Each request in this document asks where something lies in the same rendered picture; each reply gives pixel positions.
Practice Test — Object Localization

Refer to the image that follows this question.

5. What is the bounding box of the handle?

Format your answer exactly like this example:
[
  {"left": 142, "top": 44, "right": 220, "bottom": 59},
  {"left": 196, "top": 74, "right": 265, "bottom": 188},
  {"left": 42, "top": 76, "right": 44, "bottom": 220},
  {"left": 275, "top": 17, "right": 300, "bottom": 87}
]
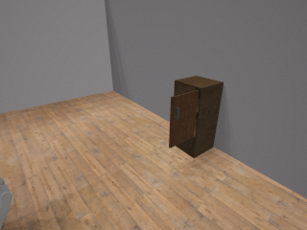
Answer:
[{"left": 174, "top": 107, "right": 180, "bottom": 120}]

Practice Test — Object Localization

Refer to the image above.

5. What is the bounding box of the right robot thigh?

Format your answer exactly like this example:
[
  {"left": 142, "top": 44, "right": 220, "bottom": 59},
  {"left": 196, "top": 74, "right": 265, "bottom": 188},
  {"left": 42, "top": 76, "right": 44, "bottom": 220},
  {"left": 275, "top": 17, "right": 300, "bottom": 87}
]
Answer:
[{"left": 0, "top": 183, "right": 10, "bottom": 195}]

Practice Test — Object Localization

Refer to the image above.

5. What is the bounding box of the cupboard door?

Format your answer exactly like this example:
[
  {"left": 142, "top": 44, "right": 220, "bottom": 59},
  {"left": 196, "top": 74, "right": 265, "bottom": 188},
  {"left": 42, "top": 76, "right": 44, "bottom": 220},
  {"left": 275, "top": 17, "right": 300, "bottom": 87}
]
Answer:
[{"left": 169, "top": 90, "right": 199, "bottom": 148}]

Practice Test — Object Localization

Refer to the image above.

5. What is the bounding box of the robot right shin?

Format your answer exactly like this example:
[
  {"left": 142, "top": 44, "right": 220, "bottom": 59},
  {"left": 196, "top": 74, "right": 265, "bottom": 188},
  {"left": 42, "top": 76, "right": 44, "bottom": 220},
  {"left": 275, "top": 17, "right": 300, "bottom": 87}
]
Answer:
[{"left": 0, "top": 192, "right": 12, "bottom": 229}]

